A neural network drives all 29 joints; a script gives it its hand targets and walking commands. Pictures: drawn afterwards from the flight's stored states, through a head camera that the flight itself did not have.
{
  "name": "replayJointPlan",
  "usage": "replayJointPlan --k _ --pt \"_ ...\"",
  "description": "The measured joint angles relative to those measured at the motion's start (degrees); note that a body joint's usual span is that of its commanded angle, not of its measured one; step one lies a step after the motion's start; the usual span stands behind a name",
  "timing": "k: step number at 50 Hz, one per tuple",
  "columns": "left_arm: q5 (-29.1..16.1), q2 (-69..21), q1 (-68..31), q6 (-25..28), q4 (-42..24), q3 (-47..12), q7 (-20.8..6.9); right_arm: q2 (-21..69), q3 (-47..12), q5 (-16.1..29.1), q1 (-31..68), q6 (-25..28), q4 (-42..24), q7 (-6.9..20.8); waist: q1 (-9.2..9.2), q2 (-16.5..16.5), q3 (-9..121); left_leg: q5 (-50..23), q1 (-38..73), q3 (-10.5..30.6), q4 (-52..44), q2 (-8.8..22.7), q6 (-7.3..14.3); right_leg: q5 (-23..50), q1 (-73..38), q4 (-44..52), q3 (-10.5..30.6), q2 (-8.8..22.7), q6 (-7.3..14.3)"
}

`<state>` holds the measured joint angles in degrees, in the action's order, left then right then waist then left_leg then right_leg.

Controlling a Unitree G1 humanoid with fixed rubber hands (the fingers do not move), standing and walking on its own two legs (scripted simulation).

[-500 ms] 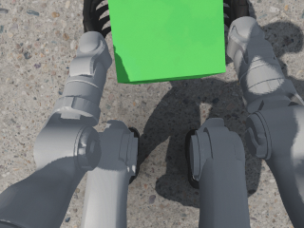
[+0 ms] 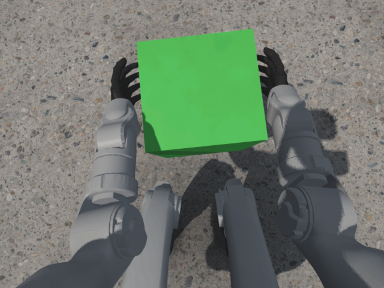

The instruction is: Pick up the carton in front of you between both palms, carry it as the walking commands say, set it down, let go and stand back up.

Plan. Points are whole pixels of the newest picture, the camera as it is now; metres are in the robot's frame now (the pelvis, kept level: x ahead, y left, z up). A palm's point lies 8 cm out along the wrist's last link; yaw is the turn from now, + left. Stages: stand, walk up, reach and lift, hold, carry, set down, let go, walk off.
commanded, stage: reach and lift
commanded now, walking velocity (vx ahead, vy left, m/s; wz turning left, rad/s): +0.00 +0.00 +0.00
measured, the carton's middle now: (200, 107) +0.48 -0.02 -0.14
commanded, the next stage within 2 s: none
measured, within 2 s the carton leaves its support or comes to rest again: neither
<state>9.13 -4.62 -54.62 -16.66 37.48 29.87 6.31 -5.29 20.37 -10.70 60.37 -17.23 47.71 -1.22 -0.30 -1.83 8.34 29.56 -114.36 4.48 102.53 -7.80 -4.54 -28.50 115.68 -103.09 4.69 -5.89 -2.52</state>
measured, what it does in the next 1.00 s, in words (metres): rises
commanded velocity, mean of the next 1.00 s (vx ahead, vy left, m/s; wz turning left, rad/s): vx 0.00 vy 0.00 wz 0.00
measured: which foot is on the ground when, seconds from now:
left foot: down 0.00-1.00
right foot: down 0.00-1.00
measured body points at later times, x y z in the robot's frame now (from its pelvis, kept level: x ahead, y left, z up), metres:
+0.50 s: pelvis +0.05 +0.00 +0.13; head +0.20 -0.02 +0.56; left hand +0.45 +0.14 +0.09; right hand +0.46 -0.17 +0.08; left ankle +0.11 +0.13 -0.45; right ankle +0.11 -0.12 -0.45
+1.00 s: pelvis +0.10 +0.00 +0.26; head +0.13 +0.00 +0.71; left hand +0.42 +0.14 +0.24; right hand +0.41 -0.16 +0.23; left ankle +0.11 +0.13 -0.45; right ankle +0.11 -0.12 -0.45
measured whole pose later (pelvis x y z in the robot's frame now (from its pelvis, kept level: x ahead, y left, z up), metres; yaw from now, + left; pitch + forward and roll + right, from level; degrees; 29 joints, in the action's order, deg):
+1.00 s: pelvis +0.10 +0.00 +0.26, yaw -2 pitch +12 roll +0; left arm 9.9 -9.1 -16.4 -19.5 29.0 16.7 3.6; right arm 6.2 15.1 -9.9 16.9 -20.3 30.8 -2.6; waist -0.2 -0.6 9.4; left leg 19.6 -34.2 8.3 41.9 -4.4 -0.7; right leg -18.7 34.9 -41.6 7.8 -4.0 -0.8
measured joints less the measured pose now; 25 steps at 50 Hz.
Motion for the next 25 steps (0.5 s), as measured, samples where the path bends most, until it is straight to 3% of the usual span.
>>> replayJointPlan --k 11,25 --pt "-2.45 -1.29 9.26 -0.38 -4.53 -4.62 0.18 2.62 -2.34 2.73 -10.75 -1.11 -7.55 -0.66 -0.13 0.13 2.82 0.75 11.38 0.48 -8.42 0.43 0.98 -0.7 -11.52 8.7 0.78 -0.24 -0.1" --pt "-2.13 -2.32 20.14 0.99 -2.81 -7.69 -0.42 6.23 -2.68 2.42 -22.68 0.39 -7.82 -1.27 -0.16 0.59 4.75 -0.35 33.49 1.89 -23.8 1.15 1.97 0.29 -33.78 24.24 1.35 0.07 0.76"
